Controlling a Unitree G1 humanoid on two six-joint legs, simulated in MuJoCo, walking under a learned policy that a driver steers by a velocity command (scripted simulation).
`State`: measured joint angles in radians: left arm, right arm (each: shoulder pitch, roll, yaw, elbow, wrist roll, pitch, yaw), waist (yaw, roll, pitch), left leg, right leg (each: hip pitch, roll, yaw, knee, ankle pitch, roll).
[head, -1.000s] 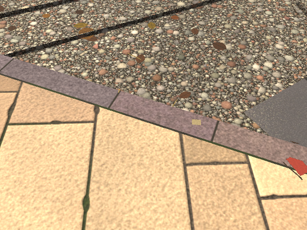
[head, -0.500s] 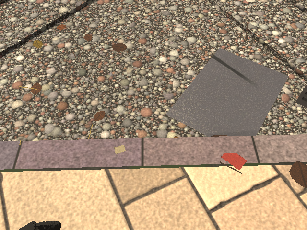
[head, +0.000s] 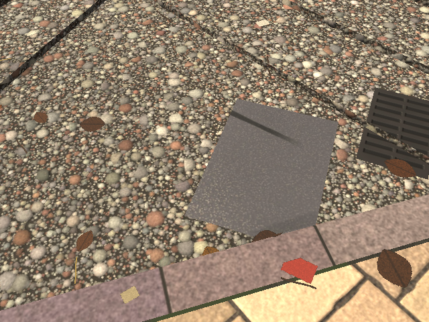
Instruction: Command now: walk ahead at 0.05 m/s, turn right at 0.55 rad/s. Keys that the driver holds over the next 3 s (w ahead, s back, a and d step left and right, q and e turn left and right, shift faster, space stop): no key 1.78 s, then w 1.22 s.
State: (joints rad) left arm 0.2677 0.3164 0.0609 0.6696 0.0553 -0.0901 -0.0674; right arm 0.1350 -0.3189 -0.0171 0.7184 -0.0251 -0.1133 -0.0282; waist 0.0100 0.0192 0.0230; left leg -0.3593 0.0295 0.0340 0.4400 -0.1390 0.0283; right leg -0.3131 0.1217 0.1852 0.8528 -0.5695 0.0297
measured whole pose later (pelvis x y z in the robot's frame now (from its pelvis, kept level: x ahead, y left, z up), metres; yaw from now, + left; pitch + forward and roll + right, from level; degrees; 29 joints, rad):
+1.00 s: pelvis +0.06 +0.00 -0.01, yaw -6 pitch +1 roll -1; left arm 0.22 0.34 0.02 0.63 0.00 -0.07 -0.05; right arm 0.15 -0.31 -0.03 0.69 0.00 -0.09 0.05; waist 0.00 0.02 0.02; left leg -0.28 0.08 0.13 0.62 -0.34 -0.01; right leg -0.22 0.00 -0.01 0.58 -0.37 0.01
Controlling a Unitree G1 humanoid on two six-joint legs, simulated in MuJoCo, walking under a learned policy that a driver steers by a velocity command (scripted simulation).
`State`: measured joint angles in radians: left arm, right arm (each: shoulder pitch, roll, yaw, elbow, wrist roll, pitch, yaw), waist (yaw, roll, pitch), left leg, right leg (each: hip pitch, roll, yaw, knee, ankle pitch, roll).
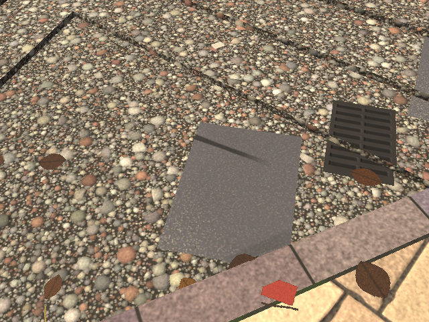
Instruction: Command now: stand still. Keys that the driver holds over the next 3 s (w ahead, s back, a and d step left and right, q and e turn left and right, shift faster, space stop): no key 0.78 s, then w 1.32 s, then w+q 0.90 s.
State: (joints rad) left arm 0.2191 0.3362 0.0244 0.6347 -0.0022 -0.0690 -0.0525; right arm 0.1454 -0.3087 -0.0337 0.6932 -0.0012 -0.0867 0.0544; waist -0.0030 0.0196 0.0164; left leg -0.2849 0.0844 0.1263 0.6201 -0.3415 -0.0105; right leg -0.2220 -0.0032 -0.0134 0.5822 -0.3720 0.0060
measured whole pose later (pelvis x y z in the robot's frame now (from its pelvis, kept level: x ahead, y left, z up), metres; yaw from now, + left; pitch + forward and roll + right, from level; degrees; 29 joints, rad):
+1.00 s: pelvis +0.03 +0.00 +0.01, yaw +0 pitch -1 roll +0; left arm 0.27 0.32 0.04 0.74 0.07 -0.07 -0.01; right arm 0.30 -0.31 -0.04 0.86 -0.03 -0.09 -0.03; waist -0.03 0.02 0.02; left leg -0.11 0.05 0.11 0.42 -0.30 0.03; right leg -0.27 -0.01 -0.01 0.78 -0.55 -0.08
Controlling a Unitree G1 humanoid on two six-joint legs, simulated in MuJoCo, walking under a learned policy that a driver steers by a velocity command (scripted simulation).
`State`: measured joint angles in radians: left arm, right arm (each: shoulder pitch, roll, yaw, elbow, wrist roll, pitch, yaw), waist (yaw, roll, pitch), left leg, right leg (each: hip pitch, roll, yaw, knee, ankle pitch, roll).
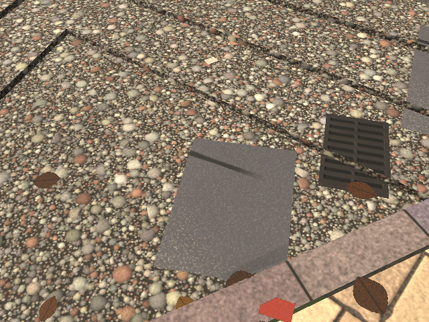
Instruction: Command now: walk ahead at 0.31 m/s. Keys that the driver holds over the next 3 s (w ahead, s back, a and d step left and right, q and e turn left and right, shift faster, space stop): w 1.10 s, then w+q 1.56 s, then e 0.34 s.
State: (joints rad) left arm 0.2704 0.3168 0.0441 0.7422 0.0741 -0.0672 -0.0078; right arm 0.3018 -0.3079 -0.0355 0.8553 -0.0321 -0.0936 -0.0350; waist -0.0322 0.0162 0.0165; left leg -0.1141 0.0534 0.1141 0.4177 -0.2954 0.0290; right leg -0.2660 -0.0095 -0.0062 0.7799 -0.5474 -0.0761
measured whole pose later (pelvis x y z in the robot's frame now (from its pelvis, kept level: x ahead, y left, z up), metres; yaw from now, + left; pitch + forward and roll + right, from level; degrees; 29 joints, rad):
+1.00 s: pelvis +0.50 -0.02 -0.01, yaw +1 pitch +2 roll +2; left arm 0.11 0.20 0.00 0.78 0.10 -0.06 -0.05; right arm 0.49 -0.16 0.00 1.01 -0.09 -0.13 0.05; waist -0.09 -0.02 -0.03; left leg -0.06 -0.06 0.03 0.41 -0.39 0.05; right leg -0.61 -0.07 0.00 0.83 -0.06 -0.05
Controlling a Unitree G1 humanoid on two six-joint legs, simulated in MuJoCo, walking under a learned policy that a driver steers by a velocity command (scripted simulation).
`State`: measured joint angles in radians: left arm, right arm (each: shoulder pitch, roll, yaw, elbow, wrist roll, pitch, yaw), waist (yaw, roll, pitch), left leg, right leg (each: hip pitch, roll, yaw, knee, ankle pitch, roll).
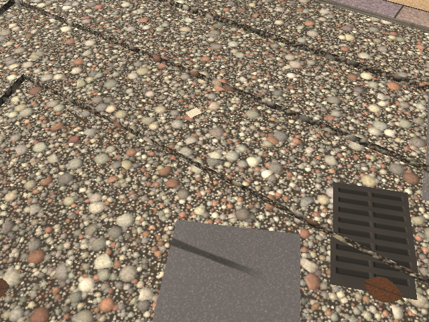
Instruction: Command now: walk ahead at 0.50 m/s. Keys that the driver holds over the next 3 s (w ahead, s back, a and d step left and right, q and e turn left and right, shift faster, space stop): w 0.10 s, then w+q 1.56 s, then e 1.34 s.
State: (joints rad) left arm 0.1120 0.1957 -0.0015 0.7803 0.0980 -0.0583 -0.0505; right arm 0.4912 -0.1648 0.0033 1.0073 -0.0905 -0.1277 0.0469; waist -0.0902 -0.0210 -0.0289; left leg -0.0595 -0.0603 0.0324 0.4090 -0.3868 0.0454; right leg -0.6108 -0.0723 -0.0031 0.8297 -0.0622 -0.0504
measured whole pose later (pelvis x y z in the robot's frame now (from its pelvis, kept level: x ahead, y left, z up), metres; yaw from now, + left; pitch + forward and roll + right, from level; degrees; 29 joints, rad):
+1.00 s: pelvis +0.56 +0.03 -0.15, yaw +27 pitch +3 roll +0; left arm 0.13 0.21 0.06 0.72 0.01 -0.11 0.02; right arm 0.31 -0.27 -0.08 0.81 0.03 -0.02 -0.02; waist -0.02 0.04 -0.04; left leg -0.46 -0.08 -0.11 1.15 -0.41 0.06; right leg -0.41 0.01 0.00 0.54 -0.19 -0.01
